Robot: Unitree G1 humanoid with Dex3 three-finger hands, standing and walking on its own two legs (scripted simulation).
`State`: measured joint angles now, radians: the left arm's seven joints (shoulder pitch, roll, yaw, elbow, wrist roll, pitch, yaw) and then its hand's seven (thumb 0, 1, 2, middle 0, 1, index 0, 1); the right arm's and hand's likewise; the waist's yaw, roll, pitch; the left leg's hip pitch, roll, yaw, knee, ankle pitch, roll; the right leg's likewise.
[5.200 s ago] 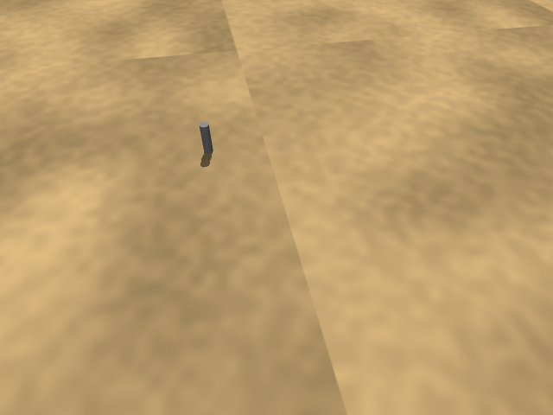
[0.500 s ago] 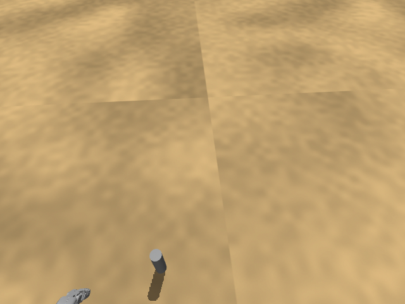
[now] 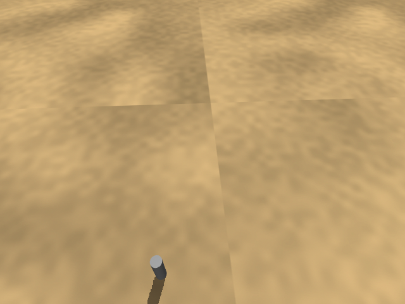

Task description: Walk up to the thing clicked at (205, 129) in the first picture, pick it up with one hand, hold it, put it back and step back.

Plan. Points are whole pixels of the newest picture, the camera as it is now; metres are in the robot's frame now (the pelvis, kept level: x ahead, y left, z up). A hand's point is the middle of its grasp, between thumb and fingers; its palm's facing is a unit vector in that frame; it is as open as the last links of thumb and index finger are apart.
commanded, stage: walk up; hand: left
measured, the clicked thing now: (158, 268) +0.38 +0.22 -0.69
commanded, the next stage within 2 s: stand in 0.38 s
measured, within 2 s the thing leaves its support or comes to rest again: neither
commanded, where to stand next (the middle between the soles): +0.05 +0.01 m, yaw +1 degrees
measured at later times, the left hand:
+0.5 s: hand out of the picture +0.09 +0.25 -0.16, palm faces -0.02 -0.94 -0.33, open 7.3 cm
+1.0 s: hand out of the picture +0.10 +0.25 -0.15, palm faces -0.02 -0.94 -0.35, open 7.3 cm
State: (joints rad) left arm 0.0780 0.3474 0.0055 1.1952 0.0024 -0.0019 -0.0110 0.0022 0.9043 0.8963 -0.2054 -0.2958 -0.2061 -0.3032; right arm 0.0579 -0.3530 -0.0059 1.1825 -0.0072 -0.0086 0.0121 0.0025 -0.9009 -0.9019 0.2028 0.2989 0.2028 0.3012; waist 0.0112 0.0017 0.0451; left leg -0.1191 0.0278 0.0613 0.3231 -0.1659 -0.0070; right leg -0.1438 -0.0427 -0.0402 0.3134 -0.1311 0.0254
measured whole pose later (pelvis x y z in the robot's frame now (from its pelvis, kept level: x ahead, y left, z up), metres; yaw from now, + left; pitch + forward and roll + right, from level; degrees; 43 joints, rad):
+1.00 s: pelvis +0.02 -0.01 +0.00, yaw +0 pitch -2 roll +0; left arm 0.09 0.35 0.00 1.14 0.01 -0.01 0.00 0.00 0.90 0.90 -0.21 -0.30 -0.21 -0.30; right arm 0.09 -0.35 -0.01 1.16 -0.02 0.00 0.01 0.00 -0.90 -0.90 0.20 0.30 0.20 0.30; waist -0.01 0.00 0.03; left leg -0.08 0.04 0.05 0.30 -0.18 -0.02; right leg -0.11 -0.03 -0.05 0.30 -0.15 0.02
